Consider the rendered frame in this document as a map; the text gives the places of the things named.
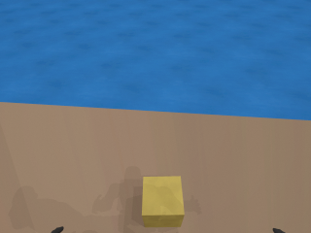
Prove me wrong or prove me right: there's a carton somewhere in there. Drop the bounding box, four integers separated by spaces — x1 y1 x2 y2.
142 176 185 228

